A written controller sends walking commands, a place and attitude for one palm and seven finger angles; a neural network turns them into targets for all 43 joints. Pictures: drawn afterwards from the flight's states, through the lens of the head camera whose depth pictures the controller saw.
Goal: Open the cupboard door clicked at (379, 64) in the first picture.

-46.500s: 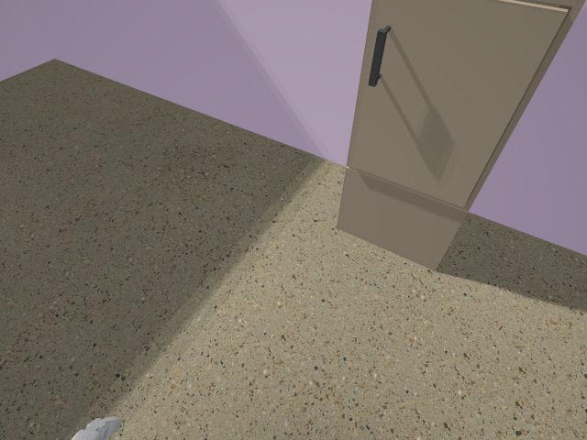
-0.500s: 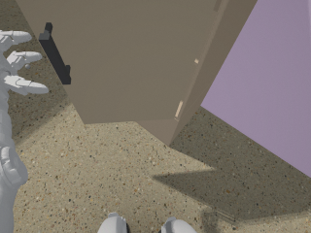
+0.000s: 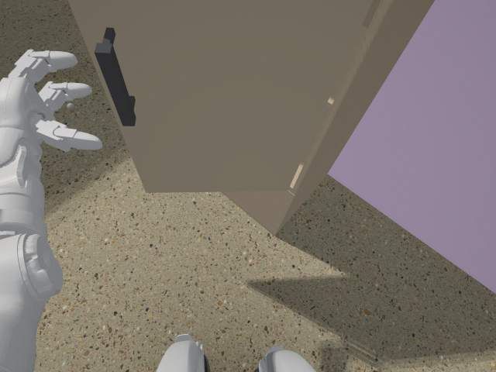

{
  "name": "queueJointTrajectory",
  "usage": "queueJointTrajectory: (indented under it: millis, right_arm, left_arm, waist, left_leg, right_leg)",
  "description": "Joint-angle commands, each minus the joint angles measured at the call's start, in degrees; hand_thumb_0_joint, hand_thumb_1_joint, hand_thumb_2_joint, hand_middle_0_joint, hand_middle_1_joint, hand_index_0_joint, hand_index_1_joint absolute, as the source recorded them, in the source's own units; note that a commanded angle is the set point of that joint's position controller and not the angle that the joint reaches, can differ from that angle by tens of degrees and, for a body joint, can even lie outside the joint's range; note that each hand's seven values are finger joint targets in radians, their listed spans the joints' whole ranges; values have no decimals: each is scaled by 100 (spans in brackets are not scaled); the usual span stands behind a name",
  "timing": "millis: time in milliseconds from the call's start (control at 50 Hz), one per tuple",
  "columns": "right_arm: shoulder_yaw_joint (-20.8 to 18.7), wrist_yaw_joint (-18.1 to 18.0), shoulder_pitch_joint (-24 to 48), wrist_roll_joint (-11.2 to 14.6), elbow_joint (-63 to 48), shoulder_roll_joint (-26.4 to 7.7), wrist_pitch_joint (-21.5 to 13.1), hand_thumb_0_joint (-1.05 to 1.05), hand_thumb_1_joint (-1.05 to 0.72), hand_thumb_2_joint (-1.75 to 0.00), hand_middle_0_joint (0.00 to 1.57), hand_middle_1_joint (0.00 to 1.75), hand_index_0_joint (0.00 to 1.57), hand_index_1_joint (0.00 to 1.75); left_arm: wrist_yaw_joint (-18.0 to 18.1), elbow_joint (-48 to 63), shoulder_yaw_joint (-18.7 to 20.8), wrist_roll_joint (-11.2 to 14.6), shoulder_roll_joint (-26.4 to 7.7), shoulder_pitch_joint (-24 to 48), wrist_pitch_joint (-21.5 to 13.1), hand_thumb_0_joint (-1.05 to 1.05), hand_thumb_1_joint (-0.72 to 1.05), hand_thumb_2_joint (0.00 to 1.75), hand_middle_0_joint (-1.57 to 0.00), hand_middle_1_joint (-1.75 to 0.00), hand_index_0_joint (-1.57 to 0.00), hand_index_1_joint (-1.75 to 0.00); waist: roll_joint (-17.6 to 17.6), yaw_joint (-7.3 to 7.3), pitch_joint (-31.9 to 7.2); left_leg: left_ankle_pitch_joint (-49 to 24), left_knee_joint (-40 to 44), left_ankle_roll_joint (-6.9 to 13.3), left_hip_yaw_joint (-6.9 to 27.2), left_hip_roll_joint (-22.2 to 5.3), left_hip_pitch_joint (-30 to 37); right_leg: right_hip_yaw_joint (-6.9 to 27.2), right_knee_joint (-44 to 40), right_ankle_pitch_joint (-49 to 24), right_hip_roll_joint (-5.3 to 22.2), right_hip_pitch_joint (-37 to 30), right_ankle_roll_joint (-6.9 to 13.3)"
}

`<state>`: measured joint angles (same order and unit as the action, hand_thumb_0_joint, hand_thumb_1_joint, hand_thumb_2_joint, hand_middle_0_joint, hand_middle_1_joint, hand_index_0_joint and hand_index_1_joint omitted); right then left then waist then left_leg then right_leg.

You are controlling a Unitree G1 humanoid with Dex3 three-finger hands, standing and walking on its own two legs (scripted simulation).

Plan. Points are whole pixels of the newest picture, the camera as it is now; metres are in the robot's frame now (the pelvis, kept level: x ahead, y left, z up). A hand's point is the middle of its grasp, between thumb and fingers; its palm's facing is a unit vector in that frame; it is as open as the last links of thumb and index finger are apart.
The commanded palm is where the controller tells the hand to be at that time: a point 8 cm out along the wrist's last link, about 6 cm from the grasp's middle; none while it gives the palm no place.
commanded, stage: move the hooked fingers beside the handle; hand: left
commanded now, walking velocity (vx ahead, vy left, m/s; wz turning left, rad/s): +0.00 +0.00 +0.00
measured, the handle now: (120, 80) +0.55 +0.18 +0.10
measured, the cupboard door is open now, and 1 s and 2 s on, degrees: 44 44 44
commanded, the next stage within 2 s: slide the fingers in behind the handle in 0.50 s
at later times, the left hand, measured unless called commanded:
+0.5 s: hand (65, 99) +0.50 +0.25 +0.11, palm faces +0.00 -1.00 +0.02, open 14.0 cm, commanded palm +0.48 +0.29 +0.10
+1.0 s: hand (95, 105) +0.50 +0.21 +0.10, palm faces +0.00 -1.00 +0.01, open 14.0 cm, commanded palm +0.48 +0.25 +0.10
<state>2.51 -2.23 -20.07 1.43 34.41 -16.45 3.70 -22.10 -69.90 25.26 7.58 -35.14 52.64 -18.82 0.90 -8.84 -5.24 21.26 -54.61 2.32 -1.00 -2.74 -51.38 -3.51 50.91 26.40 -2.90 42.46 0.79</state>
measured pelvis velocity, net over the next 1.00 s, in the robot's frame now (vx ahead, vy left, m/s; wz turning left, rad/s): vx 0.00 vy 0.00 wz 0.00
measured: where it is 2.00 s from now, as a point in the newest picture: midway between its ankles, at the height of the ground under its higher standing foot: outside the picture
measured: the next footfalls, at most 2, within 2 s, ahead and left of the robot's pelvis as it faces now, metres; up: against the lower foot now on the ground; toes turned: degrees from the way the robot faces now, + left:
none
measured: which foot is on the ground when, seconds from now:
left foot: down 0.00-1.00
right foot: down 0.00-1.00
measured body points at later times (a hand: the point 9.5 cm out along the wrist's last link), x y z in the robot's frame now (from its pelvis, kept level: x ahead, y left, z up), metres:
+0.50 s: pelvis +0.00 +0.01 +0.00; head +0.11 +0.04 +0.43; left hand +0.49 +0.30 +0.11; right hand -0.02 -0.27 -0.10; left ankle +0.04 +0.09 -0.68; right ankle -0.02 -0.12 -0.68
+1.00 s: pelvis +0.00 +0.00 +0.00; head +0.10 +0.02 +0.44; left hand +0.49 +0.26 +0.11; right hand +0.02 -0.27 -0.11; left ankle +0.04 +0.09 -0.68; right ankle -0.02 -0.12 -0.68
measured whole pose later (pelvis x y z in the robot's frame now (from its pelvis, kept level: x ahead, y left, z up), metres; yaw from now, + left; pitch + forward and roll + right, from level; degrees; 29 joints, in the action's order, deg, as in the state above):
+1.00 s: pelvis +0.00 +0.00 +0.00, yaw +0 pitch +18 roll -4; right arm 1.9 -1.3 -21.8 0.8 35.3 -16.0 3.4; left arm -17.5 -67.5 22.4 7.1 -30.8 52.4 -18.9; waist 1.8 -8.8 -5.7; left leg 21.5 -55.1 2.3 -1.0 -2.7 -51.9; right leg -3.4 51.6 26.7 -2.9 43.1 0.8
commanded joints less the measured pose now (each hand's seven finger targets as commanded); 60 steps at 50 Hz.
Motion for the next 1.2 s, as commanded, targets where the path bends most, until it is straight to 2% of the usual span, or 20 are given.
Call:
queueJointTrajectory:
  millis: [0, 60, 80, 120, 180, 280, 320, 380, 460, 560, 600, 660, 700, 720, 840, 900, 1020, 1080, 1120, 1180]
  right_arm:
    - [-388, -107, -1035, -28, -198, -1101, -96, 0, -90, -90, 20, 30, 20, 30]
    - [-407, -62, -1027, -42, -198, -1059, -94, 0, -90, -90, 20, 30, 20, 30]
    - [-413, -62, -1090, -50, -195, -1069, -86, 0, -90, -90, 20, 30, 20, 30]
    - [-405, -91, -1108, -5, -157, -1122, -29, 0, -90, -90, 20, 30, 20, 30]
    - [-363, -142, -1163, 1, -168, -1148, -39, 0, -90, -90, 20, 30, 20, 30]
    - [-414, -126, -1288, -84, -154, -1157, -105, 0, -90, -90, 20, 30, 20, 30]
    - [-434, -87, -1289, -96, -128, -1130, -103, 0, -90, -90, 20, 30, 20, 30]
    - [-456, -61, -1316, -93, -119, -1131, -79, 0, -90, -90, 20, 30, 20, 30]
    - [-449, -52, -1270, -40, -152, -1123, 6, 0, -90, -90, 20, 30, 20, 30]
    - [-440, -75, -1206, -42, -233, -1122, 18, 0, -90, -90, 20, 30, 20, 30]
    - [-448, -70, -1183, -59, -211, -1118, -7, 0, -90, -90, 20, 30, 20, 30]
    - [-460, -60, -1136, -58, -156, -1083, -51, 0, -90, -90, 20, 30, 20, 30]
    - [-478, -56, -1150, -62, -104, -1081, -73, 0, -90, -90, 20, 30, 20, 30]
    - [-476, -39, -1127, -67, -93, -1057, -85, 0, -90, -90, 20, 30, 20, 30]
    - [-447, -31, -1098, -54, -117, -1044, -86, 0, -90, -90, 20, 30, 20, 30]
    - [-452, -12, -1088, -76, -142, -1026, -120, 0, -90, -90, 20, 30, 20, 30]
    - [-439, 22, -1096, -72, -141, -989, -124, 0, -90, -90, 20, 30, 20, 30]
    - [-441, 49, -1115, -80, -197, -964, -112, 0, -90, -90, 20, 30, 20, 30]
    - [-439, 52, -1087, -63, -197, -951, -72, 0, -90, -90, 20, 30, 20, 30]
    - [-439, 36, -1136, -50, -223, -972, -59, 0, -90, -90, 20, 30, 20, 30]
  left_arm:
    - [118, 1349, 357, -19, -2160, 2710, -553, 0, -50, 30, -30, -120, -30, -120]
    - [-5, 1510, 6, 53, -1637, 2617, -539, 0, -50, 30, -30, -120, -30, -120]
    - [-55, 1421, 51, 133, -1584, 2457, -514, 0, -50, 30, -30, -120, -30, -120]
    - [-143, 846, 58, 175, -1637, 2253, -273, 0, -50, 30, -30, -120, -30, -120]
    - [-193, 524, -19, 214, -1587, 2436, -53, 0, -50, 30, -30, -120, -30, -120]
    - [-30, 1438, 314, 137, -2058, 2836, -498, 0, -50, 30, -30, -120, -30, -120]
    - [-7, 1719, 304, 128, -2012, 2850, -683, 0, -50, 30, -30, -120, -30, -120]
    - [-28, 1534, 416, 166, -1998, 2409, -616, 0, -50, 30, -30, -120, -30, -120]
    - [-60, 1090, 118, 111, -1648, 2091, -179, 0, -50, 30, -30, -120, -30, -120]
    - [18, 1321, 112, 152, -1640, 2166, -251, 0, -50, 30, -30, -120, -30, -120]
    - [53, 1534, 186, 206, -1674, 2372, -441, 0, -50, 30, -30, -120, -30, -120]
    - [57, 1552, -126, 228, -1239, 2541, -541, 0, -50, 30, -30, -120, -30, -120]
    - [88, 1674, -93, 204, -1253, 2578, -590, 0, -50, 30, -30, -120, -30, -120]
    - [101, 1628, -251, 204, -1040, 2586, -542, 0, -50, 30, -30, -120, -30, -120]
    - [313, 1347, -239, 127, -1012, 2543, -276, 0, -50, 30, -30, -120, -30, -120]
    - [483, 1570, -57, 93, -1160, 2615, -398, 0, -50, 30, -30, -120, -30, -120]
    - [621, 1435, -116, -4, -1102, 2601, -493, 0, -50, 30, -30, -120, -30, -120]
    - [590, 1554, -92, 36, -1038, 2362, -490, 0, -50, 30, -30, -120, -30, -120]
    - [566, 1464, -187, 45, -935, 2272, -414, 0, -50, 30, -30, -120, -30, -120]
    - [560, 1393, 40, 126, -1157, 2217, -344, 0, -50, 30, -30, -120, -30, -120]
  waist:
    - [1035, 5, -2778]
    - [1380, 6, -2903]
    - [1203, 6, -2902]
    - [633, -99, -2371]
    - [373, -195, -1783]
    - [1031, -70, -2657]
    - [1323, -9, -3112]
    - [1217, 61, -3061]
    - [943, 20, -2375]
    - [728, -39, -2168]
    - [850, -27, -2348]
    - [874, -148, -2346]
    - [1176, -64, -2617]
    - [1139, -114, -2612]
    - [804, -83, -2368]
    - [750, -42, -2678]
    - [656, -87, -2604]
    - [828, 43, -2788]
    - [684, 4, -2671]
    - [317, 0, -2424]
  left_leg:
    - [-1896, 365, -31, 544, 40, 3032]
    - [-2071, 388, -88, 596, 11, 3470]
    - [-2192, 390, -78, 626, -2, 3499]
    - [-1708, 452, -21, 568, -1, 2920]
    - [-1233, 520, 52, 517, 57, 2348]
    - [-1718, 396, -25, 612, 7, 3005]
    - [-2024, 384, -91, 690, -24, 3460]
    - [-2176, 391, -80, 665, -17, 3447]
    - [-1847, 509, -42, 593, -2, 3034]
    - [-1689, 535, -24, 559, -5, 2906]
    - [-1768, 499, -38, 586, 4, 3062]
    - [-1669, 489, -54, 647, -21, 3208]
    - [-1916, 451, -91, 688, -25, 3483]
    - [-1891, 448, -92, 708, -28, 3542]
    - [-1689, 478, -52, 664, 14, 3116]
    - [-1867, 401, -34, 604, 37, 3139]
    - [-1803, 359, -12, 530, 60, 2900]
    - [-2062, 342, -15, 471, 98, 2975]
    - [-1986, 350, -3, 423, 95, 2811]
    - [-1714, 377, 72, 325, 149, 2360]
  right_leg:
    - [209, -558, -1713, -123, 178, 24]
    - [137, -601, -1665, -154, 386, 55]
    - [94, -593, -1701, -180, 360, 77]
    - [112, -703, -1520, -175, 336, 16]
    - [126, -782, -1271, -148, 366, 4]
    - [136, -588, -1372, -159, 499, 65]
    - [121, -550, -1479, -181, 503, 74]
    - [75, -559, -1588, -215, 362, 91]
    - [41, -689, -1490, -189, 420, 42]
    - [76, -719, -1442, -185, 422, 32]
    - [91, -676, -1471, -194, 423, 47]
    - [75, -668, -1339, -187, 618, 44]
    - [73, -604, -1426, -175, 664, 75]
    - [52, -613, -1391, -173, 727, 65]
    - [62, -636, -1390, -141, 561, 46]
    - [111, -591, -1619, -143, 342, 31]
    - [160, -566, -1736, -149, 191, 12]
    - [161, -529, -2010, -152, -29, 37]
    - [185, -569, -2085, -152, -92, 4]
    - [266, -652, -2175, -153, -443, -29]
